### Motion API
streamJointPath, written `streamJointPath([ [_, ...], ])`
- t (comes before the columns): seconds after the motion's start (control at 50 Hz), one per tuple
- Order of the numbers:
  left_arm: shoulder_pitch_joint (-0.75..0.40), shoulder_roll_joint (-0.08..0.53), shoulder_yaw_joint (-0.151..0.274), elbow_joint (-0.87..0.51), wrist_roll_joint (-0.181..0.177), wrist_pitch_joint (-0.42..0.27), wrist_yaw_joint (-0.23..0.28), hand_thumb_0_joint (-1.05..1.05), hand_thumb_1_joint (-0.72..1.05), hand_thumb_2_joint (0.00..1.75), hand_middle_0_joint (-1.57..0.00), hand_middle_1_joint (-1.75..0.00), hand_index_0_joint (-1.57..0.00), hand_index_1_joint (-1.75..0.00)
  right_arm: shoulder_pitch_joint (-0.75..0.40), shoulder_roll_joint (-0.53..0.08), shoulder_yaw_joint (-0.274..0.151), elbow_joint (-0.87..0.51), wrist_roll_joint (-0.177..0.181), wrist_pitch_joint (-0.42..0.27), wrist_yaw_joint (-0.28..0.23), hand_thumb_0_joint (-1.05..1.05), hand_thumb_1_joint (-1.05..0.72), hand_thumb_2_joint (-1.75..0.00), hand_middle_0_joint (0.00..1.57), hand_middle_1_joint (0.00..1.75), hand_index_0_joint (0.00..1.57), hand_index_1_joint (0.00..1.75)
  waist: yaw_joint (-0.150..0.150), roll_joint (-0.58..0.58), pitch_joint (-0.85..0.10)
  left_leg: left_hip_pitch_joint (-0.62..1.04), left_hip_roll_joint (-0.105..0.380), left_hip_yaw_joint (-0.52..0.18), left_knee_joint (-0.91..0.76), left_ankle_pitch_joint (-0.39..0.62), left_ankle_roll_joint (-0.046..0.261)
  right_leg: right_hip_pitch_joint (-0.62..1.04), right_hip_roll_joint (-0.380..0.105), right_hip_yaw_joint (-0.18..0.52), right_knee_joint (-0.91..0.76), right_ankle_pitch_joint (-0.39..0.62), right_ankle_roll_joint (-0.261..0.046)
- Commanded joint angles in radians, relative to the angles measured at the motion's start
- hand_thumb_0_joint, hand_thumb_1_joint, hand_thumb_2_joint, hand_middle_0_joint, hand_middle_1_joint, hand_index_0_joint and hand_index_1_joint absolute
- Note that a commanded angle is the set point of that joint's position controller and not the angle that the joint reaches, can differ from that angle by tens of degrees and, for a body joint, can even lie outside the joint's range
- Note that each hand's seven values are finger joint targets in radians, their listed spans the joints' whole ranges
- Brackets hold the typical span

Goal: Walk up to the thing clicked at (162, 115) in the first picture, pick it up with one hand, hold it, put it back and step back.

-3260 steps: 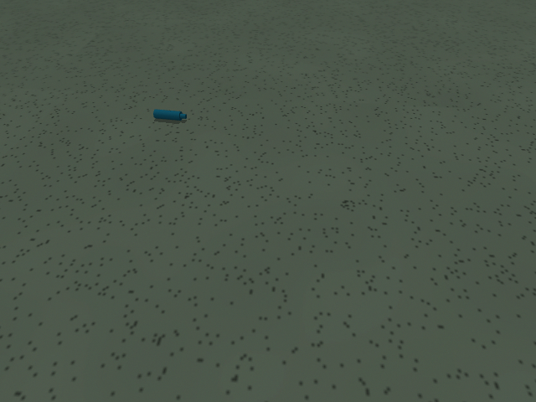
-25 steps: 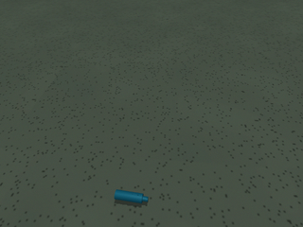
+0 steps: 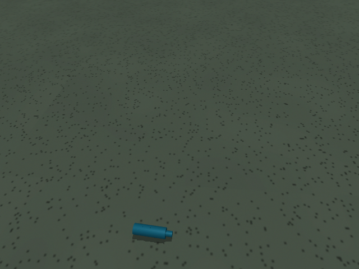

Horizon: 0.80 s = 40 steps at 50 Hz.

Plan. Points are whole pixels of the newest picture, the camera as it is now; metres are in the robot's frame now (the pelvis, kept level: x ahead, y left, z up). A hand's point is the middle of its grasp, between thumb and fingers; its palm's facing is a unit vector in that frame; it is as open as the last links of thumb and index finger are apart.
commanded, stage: stand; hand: left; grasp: from above
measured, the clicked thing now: (153, 231) +0.47 +0.18 -0.75
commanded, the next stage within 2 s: step back in 1.06 s
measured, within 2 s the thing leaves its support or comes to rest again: neither
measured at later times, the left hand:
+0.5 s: hand out of the picture +0.09 +0.24 -0.15, palm faces +0.02 -0.94 -0.34, open 7.4 cm
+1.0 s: hand out of the picture +0.09 +0.24 -0.15, palm faces +0.00 -0.94 -0.34, open 7.4 cm
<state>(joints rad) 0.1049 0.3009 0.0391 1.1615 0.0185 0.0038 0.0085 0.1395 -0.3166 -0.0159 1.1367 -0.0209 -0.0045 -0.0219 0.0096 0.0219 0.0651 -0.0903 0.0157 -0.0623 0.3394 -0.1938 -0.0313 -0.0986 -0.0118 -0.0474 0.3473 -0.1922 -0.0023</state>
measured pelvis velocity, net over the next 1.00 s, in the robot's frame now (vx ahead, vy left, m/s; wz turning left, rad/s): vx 0.01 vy -0.01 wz -0.01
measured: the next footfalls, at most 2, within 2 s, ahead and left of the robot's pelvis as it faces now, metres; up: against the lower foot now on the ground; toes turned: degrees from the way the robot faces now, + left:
right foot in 1.82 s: -0.14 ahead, -0.07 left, +0.00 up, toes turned -4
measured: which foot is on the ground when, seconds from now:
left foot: down 0.00-1.00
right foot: down 0.00-1.00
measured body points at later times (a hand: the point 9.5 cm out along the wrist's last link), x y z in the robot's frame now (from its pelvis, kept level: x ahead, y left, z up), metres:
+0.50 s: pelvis +0.01 -0.01 +0.00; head +0.02 -0.02 +0.45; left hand +0.09 +0.29 -0.13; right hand +0.08 -0.30 -0.14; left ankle +0.00 +0.14 -0.75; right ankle +0.00 -0.11 -0.75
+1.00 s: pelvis +0.01 -0.01 +0.00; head +0.02 -0.02 +0.45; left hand +0.09 +0.29 -0.13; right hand +0.08 -0.31 -0.14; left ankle +0.00 +0.14 -0.75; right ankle +0.00 -0.11 -0.75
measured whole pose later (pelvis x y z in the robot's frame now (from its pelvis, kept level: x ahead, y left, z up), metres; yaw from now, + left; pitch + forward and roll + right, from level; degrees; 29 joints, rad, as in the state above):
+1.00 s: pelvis +0.01 -0.01 +0.00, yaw -1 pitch -2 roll +0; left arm 0.10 0.32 0.03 1.15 0.01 -0.01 0.00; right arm 0.12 -0.34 -0.01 1.13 -0.02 -0.01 -0.01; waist 0.00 0.02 0.06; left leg -0.08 0.04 -0.06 0.31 -0.20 -0.05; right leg -0.09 0.01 -0.04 0.33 -0.20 -0.02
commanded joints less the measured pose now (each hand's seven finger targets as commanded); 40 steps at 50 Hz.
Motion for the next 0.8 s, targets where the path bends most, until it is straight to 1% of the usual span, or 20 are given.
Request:
streamJointPath([
  [0.0, -0.042, 0.209, 0.033, -0.059, -0.004, -0.024, 0.016, 0.0, 0.9, 0.9, -0.2, -0.3, -0.2, -0.3, -0.032, -0.196, -0.029, -0.054, 0.002, -0.023, -0.009, 0.0, -0.9, -0.9, 0.2, 0.3, 0.2, 0.3, 0.004, -0.01, -0.071, -0.032, 0.09, -0.06, -0.05, 0.175, 0.042, 0.041, -0.111, 0.1, -0.057, 0.139, -0.015],
  [0.04, -0.042, 0.206, 0.032, -0.056, -0.004, -0.025, 0.016, 0.0, 0.9, 0.9, -0.2, -0.3, -0.2, -0.3, -0.046, -0.193, -0.029, -0.056, 0.001, -0.022, -0.009, 0.0, -0.9, -0.9, 0.2, 0.3, 0.2, 0.3, 0.006, -0.021, -0.064, -0.03, 0.09, -0.061, -0.049, 0.181, 0.043, 0.038, -0.109, 0.094, -0.06, 0.143, -0.011],
  [0.1, -0.049, 0.215, 0.032, -0.055, -0.006, -0.026, 0.014, 0.0, 0.9, 0.9, -0.2, -0.3, -0.2, -0.3, -0.031, -0.194, -0.027, -0.052, 0.003, -0.02, -0.007, 0.0, -0.9, -0.9, 0.2, 0.3, 0.2, 0.3, -0.002, -0.025, -0.056, -0.046, 0.087, -0.057, -0.057, 0.13, 0.041, 0.035, -0.11, 0.103, -0.073, 0.104, -0.011],
  [0.12, -0.051, 0.213, 0.032, -0.056, -0.003, -0.026, 0.013, 0.0, 0.9, 0.9, -0.2, -0.3, -0.2, -0.3, -0.037, -0.195, -0.026, -0.054, 0.002, -0.019, -0.006, 0.0, -0.9, -0.9, 0.2, 0.3, 0.2, 0.3, -0.001, -0.013, -0.052, -0.052, 0.087, -0.058, -0.059, 0.106, 0.042, 0.03, -0.108, 0.101, -0.077, 0.073, -0.011],
  [0.22, -0.057, 0.221, 0.034, -0.059, -0.004, -0.027, 0.012, 0.0, 0.9, 0.9, -0.2, -0.3, -0.2, -0.3, -0.044, -0.198, -0.026, -0.057, 0.004, -0.022, -0.006, 0.0, -0.9, -0.9, 0.2, 0.3, 0.2, 0.3, -0.001, -0.018, -0.076, -0.026, 0.093, -0.059, -0.055, 0.151, 0.04, 0.032, -0.111, 0.102, -0.067, 0.117, -0.016],
  [0.24, -0.061, 0.224, 0.035, -0.059, -0.005, -0.027, 0.012, 0.0, 0.9, 0.9, -0.2, -0.3, -0.2, -0.3, -0.043, -0.2, -0.025, -0.057, 0.003, -0.022, -0.007, 0.0, -0.9, -0.9, 0.2, 0.3, 0.2, 0.3, -0.002, -0.009, -0.083, -0.025, 0.094, -0.057, -0.053, 0.165, 0.04, 0.042, -0.112, 0.102, -0.065, 0.132, -0.017],
  [0.26, -0.057, 0.221, 0.033, -0.062, -0.005, -0.029, 0.013, 0.0, 0.9, 0.9, -0.2, -0.3, -0.2, -0.3, -0.043, -0.205, -0.027, -0.057, 0.003, -0.024, -0.006, 0.0, -0.9, -0.9, 0.2, 0.3, 0.2, 0.3, -0.001, -0.011, -0.092, -0.019, 0.096, -0.055, -0.046, 0.199, 0.04, 0.052, -0.115, 0.099, -0.06, 0.176, -0.018],
  [0.3, -0.06, 0.222, 0.034, -0.063, -0.006, -0.029, 0.012, 0.0, 0.9, 0.9, -0.2, -0.3, -0.2, -0.3, -0.047, -0.2, -0.024, -0.056, 0.003, -0.024, -0.007, 0.0, -0.9, -0.9, 0.2, 0.3, 0.2, 0.3, -0.001, -0.013, -0.088, -0.009, 0.096, -0.054, -0.047, 0.199, 0.038, 0.039, -0.112, 0.1, -0.057, 0.175, -0.015],
  [0.32, -0.064, 0.222, 0.033, -0.062, -0.008, -0.03, 0.012, 0.0, 0.9, 0.9, -0.2, -0.3, -0.2, -0.3, -0.04, -0.202, -0.023, -0.055, 0.002, -0.024, -0.008, 0.0, -0.9, -0.9, 0.2, 0.3, 0.2, 0.3, -0.004, -0.012, -0.094, -0.017, 0.099, -0.052, -0.044, 0.217, 0.04, 0.058, -0.117, 0.102, -0.054, 0.196, -0.017],
  [0.34, -0.057, 0.218, 0.032, -0.06, -0.008, -0.029, 0.012, 0.0, 0.9, 0.9, -0.2, -0.3, -0.2, -0.3, -0.047, -0.208, -0.025, -0.054, 0.004, -0.023, -0.007, 0.0, -0.9, -0.9, 0.2, 0.3, 0.2, 0.3, 0.001, -0.01, -0.092, -0.026, 0.096, -0.054, -0.049, 0.199, 0.039, 0.059, -0.113, 0.095, -0.056, 0.186, -0.014],
  [0.38, -0.057, 0.225, 0.034, -0.062, -0.007, -0.029, 0.012, 0.0, 0.9, 0.9, -0.2, -0.3, -0.2, -0.3, -0.049, -0.204, -0.023, -0.056, 0.004, -0.024, -0.008, 0.0, -0.9, -0.9, 0.2, 0.3, 0.2, 0.3, -0.001, -0.016, -0.1, 0.005, 0.099, -0.051, -0.046, 0.229, 0.038, 0.043, -0.114, 0.098, -0.052, 0.213, -0.018],
  [0.4, -0.057, 0.222, 0.033, -0.063, -0.007, -0.028, 0.011, 0.0, 0.9, 0.9, -0.2, -0.3, -0.2, -0.3, -0.052, -0.21, -0.025, -0.057, 0.004, -0.024, -0.008, 0.0, -0.9, -0.9, 0.2, 0.3, 0.2, 0.3, 0.0, -0.005, -0.096, -0.007, 0.097, -0.05, -0.049, 0.21, 0.041, 0.043, -0.111, 0.095, -0.057, 0.189, -0.015],
  [0.48, -0.063, 0.229, 0.035, -0.065, -0.008, -0.03, 0.013, 0.0, 0.9, 0.9, -0.2, -0.3, -0.2, -0.3, -0.049, -0.208, -0.024, -0.058, 0.003, -0.024, -0.008, 0.0, -0.9, -0.9, 0.2, 0.3, 0.2, 0.3, -0.005, -0.027, -0.118, 0.011, 0.103, -0.046, -0.041, 0.251, 0.041, 0.061, -0.117, 0.097, -0.043, 0.248, -0.018],
  [0.54, -0.063, 0.228, 0.033, -0.063, -0.011, -0.029, 0.011, 0.0, 0.9, 0.9, -0.2, -0.3, -0.2, -0.3, -0.047, -0.204, -0.02, -0.054, 0.004, -0.024, -0.007, 0.0, -0.9, -0.9, 0.2, 0.3, 0.2, 0.3, -0.002, -0.021, -0.086, -0.016, 0.097, -0.046, -0.059, 0.215, 0.036, 0.055, -0.112, 0.095, -0.051, 0.206, -0.017],
  [0.6, -0.063, 0.228, 0.032, -0.067, -0.008, -0.028, 0.009, 0.0, 0.9, 0.9, -0.2, -0.3, -0.2, -0.3, -0.056, -0.212, -0.023, -0.058, 0.006, -0.025, -0.006, 0.0, -0.9, -0.9, 0.2, 0.3, 0.2, 0.3, -0.001, -0.01, -0.083, 0.003, 0.102, -0.047, -0.056, 0.206, 0.037, 0.031, -0.112, 0.101, -0.058, 0.187, -0.018],
  [0.64, -0.067, 0.229, 0.031, -0.067, -0.007, -0.03, 0.01, 0.0, 0.9, 0.9, -0.2, -0.3, -0.2, -0.3, -0.05, -0.209, -0.022, -0.056, 0.004, -0.024, -0.004, 0.0, -0.9, -0.9, 0.2, 0.3, 0.2, 0.3, -0.003, -0.022, -0.075, -0.022, 0.099, -0.048, -0.063, 0.173, 0.036, 0.042, -0.109, 0.098, -0.065, 0.154, -0.017],
  [0.68, -0.069, 0.229, 0.032, -0.07, -0.006, -0.03, 0.01, 0.0, 0.9, 0.9, -0.2, -0.3, -0.2, -0.3, -0.055, -0.212, -0.025, -0.061, 0.003, -0.022, -0.005, 0.0, -0.9, -0.9, 0.2, 0.3, 0.2, 0.3, -0.005, -0.024, -0.084, -0.014, 0.101, -0.045, -0.057, 0.182, 0.039, 0.042, -0.113, 0.104, -0.061, 0.178, -0.019],
  [0.7, -0.063, 0.228, 0.03, -0.068, -0.008, -0.032, 0.009, 0.0, 0.9, 0.9, -0.2, -0.3, -0.2, -0.3, -0.053, -0.21, -0.023, -0.058, 0.004, -0.022, -0.003, 0.0, -0.9, -0.9, 0.2, 0.3, 0.2, 0.3, -0.002, -0.021, -0.068, -0.026, 0.098, -0.046, -0.062, 0.171, 0.038, 0.039, -0.11, 0.103, -0.069, 0.169, -0.016],
  [0.74, -0.062, 0.23, 0.03, -0.07, -0.006, -0.033, 0.01, 0.0, 0.9, 0.9, -0.2, -0.3, -0.2, -0.3, -0.054, -0.216, -0.026, -0.061, 0.005, -0.022, -0.003, 0.0, -0.9, -0.9, 0.2, 0.3, 0.2, 0.3, -0.005, -0.022, -0.085, -0.009, 0.099, -0.043, -0.056, 0.173, 0.037, 0.043, -0.114, 0.105, -0.069, 0.178, -0.019],
  [0.78, -0.062, 0.23, 0.029, -0.07, -0.008, -0.034, 0.009, 0.0, 0.9, 0.9, -0.2, -0.3, -0.2, -0.3, -0.057, -0.213, -0.025, -0.06, 0.006, -0.021, -0.002, 0.0, -0.9, -0.9, 0.2, 0.3, 0.2, 0.3, -0.006, -0.011, -0.072, -0.011, 0.098, -0.044, -0.061, 0.148, 0.039, 0.027, -0.111, 0.107, -0.077, 0.154, -0.018],
])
